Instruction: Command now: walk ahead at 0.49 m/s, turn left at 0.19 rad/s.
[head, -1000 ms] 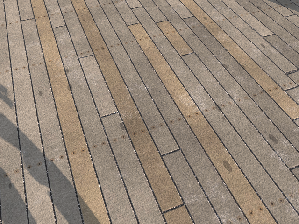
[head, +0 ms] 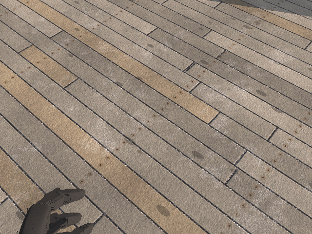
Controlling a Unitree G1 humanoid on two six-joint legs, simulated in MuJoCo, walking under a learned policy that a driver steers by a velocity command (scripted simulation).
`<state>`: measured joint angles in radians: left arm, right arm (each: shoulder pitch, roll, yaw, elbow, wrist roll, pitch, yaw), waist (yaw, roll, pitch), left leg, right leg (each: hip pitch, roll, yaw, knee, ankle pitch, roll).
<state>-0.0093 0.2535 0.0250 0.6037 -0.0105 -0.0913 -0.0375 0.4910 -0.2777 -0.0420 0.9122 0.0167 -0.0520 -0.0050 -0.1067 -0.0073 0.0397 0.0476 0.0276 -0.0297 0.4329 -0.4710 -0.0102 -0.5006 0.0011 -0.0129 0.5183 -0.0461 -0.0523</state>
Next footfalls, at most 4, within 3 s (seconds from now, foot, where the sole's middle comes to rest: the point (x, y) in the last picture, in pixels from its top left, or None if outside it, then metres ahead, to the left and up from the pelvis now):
0.52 left None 0.43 0.16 -0.76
1.02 right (126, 163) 0.77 0.09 -0.76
1.50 left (63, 142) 0.92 0.39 -0.76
2.00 right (110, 91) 1.23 0.16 -0.76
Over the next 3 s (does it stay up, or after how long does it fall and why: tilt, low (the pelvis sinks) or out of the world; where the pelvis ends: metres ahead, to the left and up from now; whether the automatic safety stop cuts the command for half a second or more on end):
stays up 1.64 0.32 0.01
